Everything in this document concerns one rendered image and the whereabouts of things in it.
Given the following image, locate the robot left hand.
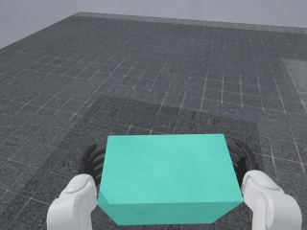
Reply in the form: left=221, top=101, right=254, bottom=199
left=78, top=144, right=106, bottom=188

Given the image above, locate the carton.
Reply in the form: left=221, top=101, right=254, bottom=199
left=97, top=133, right=244, bottom=225

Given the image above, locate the left robot forearm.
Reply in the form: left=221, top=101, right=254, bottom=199
left=46, top=173, right=98, bottom=230

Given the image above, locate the robot right hand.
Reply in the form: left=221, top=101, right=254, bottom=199
left=227, top=139, right=259, bottom=188

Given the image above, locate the right robot forearm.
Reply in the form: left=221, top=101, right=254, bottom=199
left=241, top=170, right=302, bottom=230

